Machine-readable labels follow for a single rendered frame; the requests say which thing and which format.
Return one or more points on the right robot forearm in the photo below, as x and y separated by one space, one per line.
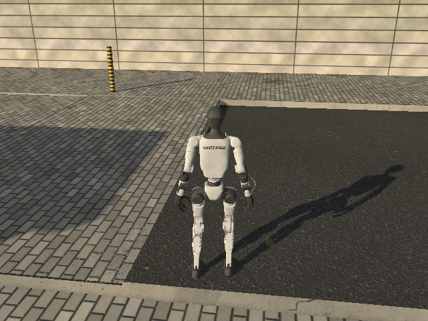
245 183

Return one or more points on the robot left hand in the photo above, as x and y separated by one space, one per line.
179 204

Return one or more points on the left robot forearm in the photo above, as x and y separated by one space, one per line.
183 182

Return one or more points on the robot right foot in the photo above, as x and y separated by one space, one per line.
228 270

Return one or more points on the humanoid robot torso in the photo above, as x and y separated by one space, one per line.
214 160

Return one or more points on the robot right upper arm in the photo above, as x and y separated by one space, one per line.
238 154

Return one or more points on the robot left upper arm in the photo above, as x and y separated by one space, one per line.
190 153

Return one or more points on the robot right hand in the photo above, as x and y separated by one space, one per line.
248 204

